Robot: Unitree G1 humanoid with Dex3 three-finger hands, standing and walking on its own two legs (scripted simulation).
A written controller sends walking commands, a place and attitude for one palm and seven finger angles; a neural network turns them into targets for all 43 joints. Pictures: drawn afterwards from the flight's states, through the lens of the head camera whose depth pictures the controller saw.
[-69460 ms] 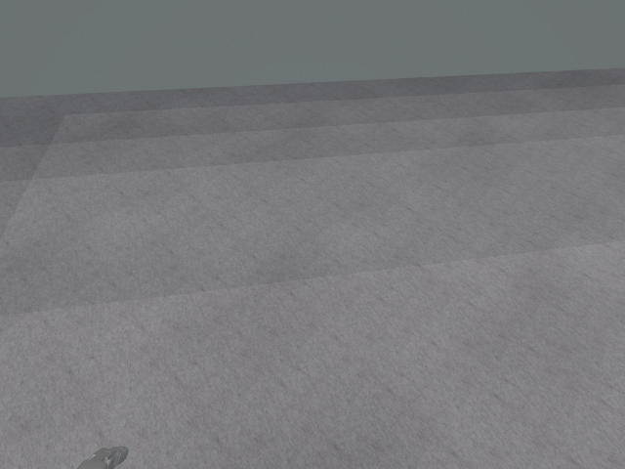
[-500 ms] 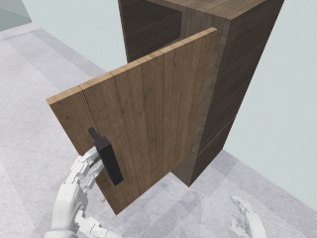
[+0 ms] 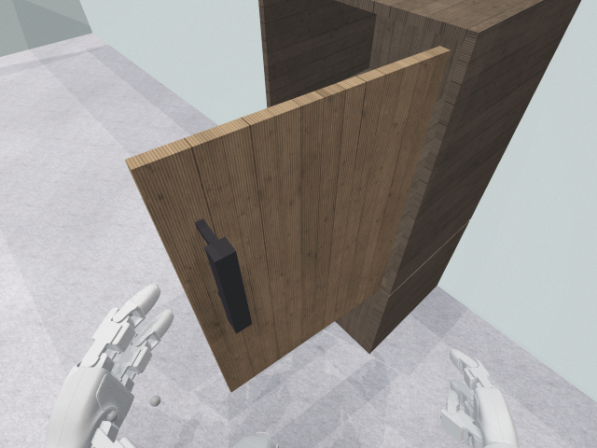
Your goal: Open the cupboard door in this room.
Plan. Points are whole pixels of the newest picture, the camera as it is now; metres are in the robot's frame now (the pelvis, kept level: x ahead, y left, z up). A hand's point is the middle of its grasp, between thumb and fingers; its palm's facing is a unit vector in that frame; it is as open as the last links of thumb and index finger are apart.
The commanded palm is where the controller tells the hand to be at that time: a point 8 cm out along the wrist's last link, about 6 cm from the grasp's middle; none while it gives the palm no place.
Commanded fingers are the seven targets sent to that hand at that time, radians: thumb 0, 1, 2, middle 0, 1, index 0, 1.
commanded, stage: draw the hand back to the body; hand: left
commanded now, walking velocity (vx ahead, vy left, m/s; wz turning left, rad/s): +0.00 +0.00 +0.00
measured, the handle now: (223, 278) +0.29 +0.13 +0.11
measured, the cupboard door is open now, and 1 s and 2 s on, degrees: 83 83 83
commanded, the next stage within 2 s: step back with the hand held close in 1.56 s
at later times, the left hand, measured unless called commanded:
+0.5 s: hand (102, 374) +0.16 +0.20 +0.14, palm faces +0.02 -1.00 -0.08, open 16.2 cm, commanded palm +0.12 +0.26 +0.16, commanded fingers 0.00 -0.25 0.41 -0.16 -0.30 -0.16 -0.30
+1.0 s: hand (68, 285) +0.23 +0.25 +0.18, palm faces +0.34 -0.85 -0.40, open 11.3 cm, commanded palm +0.18 +0.30 +0.21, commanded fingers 0.00 0.62 0.78 -0.19 -0.30 -0.19 -0.30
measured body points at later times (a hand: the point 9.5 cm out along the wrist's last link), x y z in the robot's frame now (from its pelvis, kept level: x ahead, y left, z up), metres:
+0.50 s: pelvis -0.02 +0.03 +0.01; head -0.03 +0.03 +0.46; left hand +0.15 +0.25 +0.15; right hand +0.17 -0.19 -0.04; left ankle +0.06 +0.11 -0.69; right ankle -0.04 -0.10 -0.69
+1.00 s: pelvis +0.04 +0.02 +0.05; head +0.03 +0.00 +0.50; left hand +0.20 +0.29 +0.20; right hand +0.22 -0.20 -0.03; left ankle +0.06 +0.11 -0.69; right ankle -0.04 -0.10 -0.69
